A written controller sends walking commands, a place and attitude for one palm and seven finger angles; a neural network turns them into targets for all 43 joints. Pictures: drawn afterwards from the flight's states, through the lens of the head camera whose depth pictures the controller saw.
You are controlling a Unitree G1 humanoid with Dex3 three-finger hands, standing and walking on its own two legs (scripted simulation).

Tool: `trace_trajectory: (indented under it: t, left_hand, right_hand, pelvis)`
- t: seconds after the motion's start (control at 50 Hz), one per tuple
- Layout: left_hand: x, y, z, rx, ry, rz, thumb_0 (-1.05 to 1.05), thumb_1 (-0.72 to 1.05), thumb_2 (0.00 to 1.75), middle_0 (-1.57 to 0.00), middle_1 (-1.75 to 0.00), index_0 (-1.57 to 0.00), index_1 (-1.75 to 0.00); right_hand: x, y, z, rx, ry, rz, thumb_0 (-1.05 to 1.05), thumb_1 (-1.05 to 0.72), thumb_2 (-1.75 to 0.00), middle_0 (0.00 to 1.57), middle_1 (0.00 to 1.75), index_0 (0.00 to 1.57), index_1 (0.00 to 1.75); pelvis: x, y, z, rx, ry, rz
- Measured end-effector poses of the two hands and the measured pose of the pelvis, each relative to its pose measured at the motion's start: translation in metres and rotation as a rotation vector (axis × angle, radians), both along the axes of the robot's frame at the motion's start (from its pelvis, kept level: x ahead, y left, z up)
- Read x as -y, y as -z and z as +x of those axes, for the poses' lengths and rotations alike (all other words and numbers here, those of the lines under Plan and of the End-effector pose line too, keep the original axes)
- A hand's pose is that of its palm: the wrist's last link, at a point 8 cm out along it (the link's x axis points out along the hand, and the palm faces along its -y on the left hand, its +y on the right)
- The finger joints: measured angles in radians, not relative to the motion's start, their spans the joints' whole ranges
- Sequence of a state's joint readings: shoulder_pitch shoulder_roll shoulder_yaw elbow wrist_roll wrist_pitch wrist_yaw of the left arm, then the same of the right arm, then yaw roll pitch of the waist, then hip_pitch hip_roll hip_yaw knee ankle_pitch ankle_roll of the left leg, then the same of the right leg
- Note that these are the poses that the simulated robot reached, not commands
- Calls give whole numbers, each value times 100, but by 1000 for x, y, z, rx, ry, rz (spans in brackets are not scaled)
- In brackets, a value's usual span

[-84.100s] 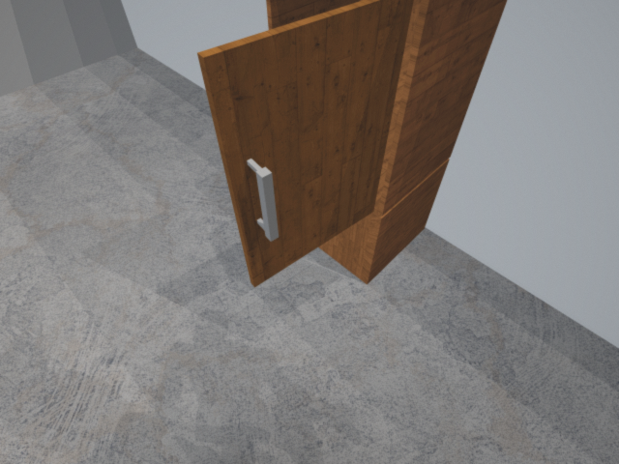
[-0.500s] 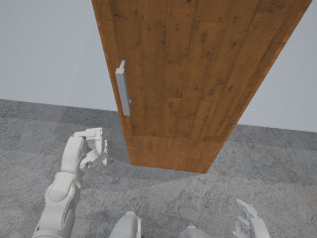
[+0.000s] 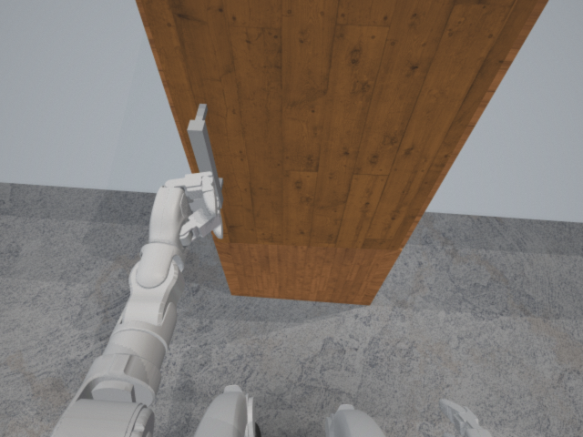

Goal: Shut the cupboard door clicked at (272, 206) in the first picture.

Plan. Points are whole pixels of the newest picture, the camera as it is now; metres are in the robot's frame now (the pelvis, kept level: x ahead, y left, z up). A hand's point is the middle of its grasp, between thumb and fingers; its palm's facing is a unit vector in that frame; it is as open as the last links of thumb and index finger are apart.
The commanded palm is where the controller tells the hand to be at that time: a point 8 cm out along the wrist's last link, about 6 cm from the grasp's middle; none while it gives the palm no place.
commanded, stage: bring the fist close to the handle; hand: left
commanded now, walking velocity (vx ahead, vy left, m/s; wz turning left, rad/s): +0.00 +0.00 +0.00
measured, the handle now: (210, 160) +0.51 +0.13 +0.05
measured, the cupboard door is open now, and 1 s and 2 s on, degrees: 2 0 0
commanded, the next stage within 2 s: push the door shut along its arc in 0.46 s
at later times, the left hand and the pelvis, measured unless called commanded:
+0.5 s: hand (224, 206) +0.42 +0.10 +0.05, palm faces -0.05 -1.00 -0.02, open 3.1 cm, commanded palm +0.40 +0.16 +0.06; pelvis +0.00 -0.01 +0.00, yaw +0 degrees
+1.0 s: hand (221, 188) +0.45 +0.11 +0.06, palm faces -0.17 -0.99 -0.04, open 3.1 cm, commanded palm +0.46 +0.15 +0.06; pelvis -0.01 -0.01 -0.01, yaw +0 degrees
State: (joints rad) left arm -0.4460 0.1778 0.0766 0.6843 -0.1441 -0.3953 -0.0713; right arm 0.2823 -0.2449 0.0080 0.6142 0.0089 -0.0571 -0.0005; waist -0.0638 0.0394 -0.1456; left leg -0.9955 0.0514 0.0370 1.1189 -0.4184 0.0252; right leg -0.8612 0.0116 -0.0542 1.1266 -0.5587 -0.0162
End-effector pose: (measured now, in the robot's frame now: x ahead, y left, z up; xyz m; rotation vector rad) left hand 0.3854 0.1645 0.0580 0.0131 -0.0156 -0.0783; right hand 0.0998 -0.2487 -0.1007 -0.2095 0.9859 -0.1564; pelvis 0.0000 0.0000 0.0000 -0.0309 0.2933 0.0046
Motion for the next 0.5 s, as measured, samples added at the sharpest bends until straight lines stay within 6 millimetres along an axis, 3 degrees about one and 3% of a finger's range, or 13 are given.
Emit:
trace_trajectory:
  t: [0.16,0.3,0.5]
  left_hand:
    - [9,1,29,-3,-23,4,2,90,90,-130,-150,-130,-150]
    - [7,3,23,-9,-32,12,2,90,90,-130,-150,-130,-150]
    - [9,3,17,6,-28,9,2,90,90,-130,-150,-130,-150]
  right_hand:
    - [10,9,-29,-90,44,4,0,-91,-89,20,30,21,30]
    - [15,11,-50,-157,77,21,0,-91,-89,20,30,21,30]
    - [22,10,-39,-140,65,7,0,-91,-89,20,30,21,30]
  pelvis:
    - [6,3,-1,-26,10,7]
    - [10,0,2,-26,20,17]
    - [14,-1,2,-18,10,17]
